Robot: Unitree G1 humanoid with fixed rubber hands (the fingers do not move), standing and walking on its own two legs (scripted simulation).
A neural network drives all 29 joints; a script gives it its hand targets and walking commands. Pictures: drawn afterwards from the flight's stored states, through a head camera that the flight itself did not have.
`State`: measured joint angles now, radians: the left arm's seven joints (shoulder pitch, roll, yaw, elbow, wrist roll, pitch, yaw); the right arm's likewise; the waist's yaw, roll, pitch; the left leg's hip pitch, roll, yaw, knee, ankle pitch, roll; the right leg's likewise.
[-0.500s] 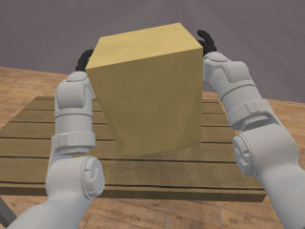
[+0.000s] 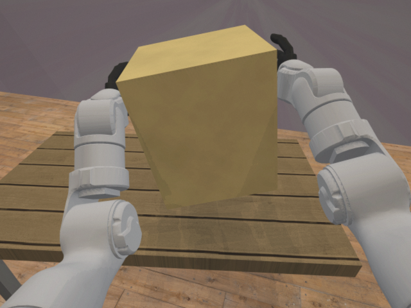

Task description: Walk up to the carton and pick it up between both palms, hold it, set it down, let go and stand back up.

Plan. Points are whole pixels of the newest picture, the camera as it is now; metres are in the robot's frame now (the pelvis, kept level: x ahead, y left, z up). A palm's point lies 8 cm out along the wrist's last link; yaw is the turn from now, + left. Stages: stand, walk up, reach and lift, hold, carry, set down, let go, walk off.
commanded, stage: hold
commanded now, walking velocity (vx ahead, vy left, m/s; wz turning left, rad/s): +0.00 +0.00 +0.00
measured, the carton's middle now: (206, 116) +0.37 +0.00 +0.27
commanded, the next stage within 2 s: none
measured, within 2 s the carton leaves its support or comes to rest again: neither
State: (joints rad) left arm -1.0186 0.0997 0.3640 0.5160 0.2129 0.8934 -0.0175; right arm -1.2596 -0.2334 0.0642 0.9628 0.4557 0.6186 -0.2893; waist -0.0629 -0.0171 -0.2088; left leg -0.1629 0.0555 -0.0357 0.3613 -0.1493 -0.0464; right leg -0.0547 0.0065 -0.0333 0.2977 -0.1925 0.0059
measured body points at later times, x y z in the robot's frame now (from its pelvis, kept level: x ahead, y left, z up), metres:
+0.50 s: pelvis +0.00 +0.00 +0.00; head -0.10 +0.02 +0.44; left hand +0.38 +0.16 +0.31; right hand +0.38 -0.14 +0.35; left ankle +0.03 +0.15 -0.75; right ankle -0.02 -0.12 -0.75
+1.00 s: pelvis +0.00 +0.00 +0.00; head -0.11 +0.02 +0.44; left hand +0.38 +0.16 +0.31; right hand +0.38 -0.14 +0.35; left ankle +0.03 +0.15 -0.75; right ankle -0.02 -0.12 -0.75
